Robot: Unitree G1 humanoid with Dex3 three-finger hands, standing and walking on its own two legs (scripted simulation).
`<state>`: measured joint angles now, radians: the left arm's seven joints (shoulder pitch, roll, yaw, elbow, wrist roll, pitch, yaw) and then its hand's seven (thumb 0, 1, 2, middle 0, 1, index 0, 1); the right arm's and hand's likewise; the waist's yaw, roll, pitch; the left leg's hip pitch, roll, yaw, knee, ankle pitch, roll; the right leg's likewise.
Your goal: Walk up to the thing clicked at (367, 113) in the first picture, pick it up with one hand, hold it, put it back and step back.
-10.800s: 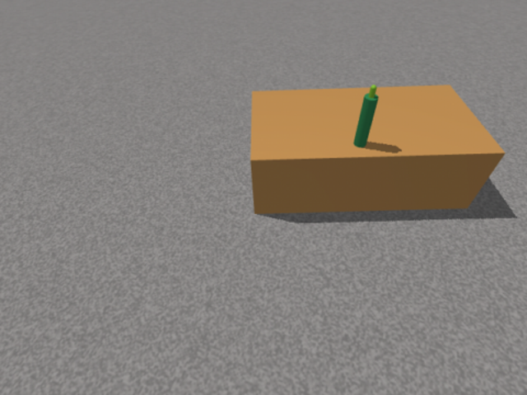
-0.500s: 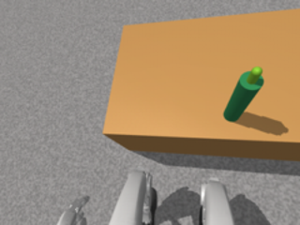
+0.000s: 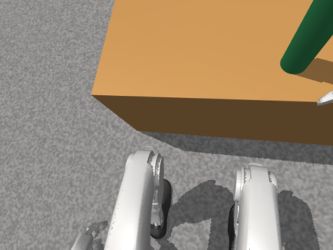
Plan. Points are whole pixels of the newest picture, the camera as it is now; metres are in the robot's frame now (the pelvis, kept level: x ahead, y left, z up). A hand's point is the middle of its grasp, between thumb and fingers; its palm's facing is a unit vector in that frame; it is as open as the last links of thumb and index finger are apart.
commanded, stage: close in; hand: right
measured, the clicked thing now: (327, 12) +0.54 -0.20 +0.11
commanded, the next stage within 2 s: rest palm in 0.42 s
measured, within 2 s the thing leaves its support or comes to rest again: leaves its support in 1.90 s
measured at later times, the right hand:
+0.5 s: hand (315, 52) +0.52 -0.21 +0.04, palm faces +0.06 +1.00 +0.01, open 17.5 cm
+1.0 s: hand (302, 46) +0.53 -0.19 +0.04, palm faces +0.06 +1.00 -0.01, open 15.2 cm
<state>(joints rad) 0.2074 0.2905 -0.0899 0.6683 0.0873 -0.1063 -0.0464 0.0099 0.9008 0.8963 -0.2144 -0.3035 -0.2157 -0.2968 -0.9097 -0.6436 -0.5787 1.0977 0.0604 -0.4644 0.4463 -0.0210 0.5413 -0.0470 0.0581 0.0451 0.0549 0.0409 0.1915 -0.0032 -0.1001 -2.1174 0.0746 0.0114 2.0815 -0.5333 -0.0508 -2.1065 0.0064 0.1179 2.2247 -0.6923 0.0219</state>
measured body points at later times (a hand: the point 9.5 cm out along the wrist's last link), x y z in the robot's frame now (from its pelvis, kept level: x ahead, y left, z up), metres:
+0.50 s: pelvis +0.01 +0.00 +0.03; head +0.22 -0.04 +0.42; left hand +0.12 +0.29 -0.08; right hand +0.51 -0.26 +0.04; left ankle +0.14 +0.15 -0.36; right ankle +0.08 -0.13 -0.36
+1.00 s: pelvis +0.01 +0.00 +0.03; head +0.22 -0.04 +0.42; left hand +0.11 +0.27 -0.09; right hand +0.52 -0.24 +0.04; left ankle +0.14 +0.15 -0.36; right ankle +0.08 -0.13 -0.36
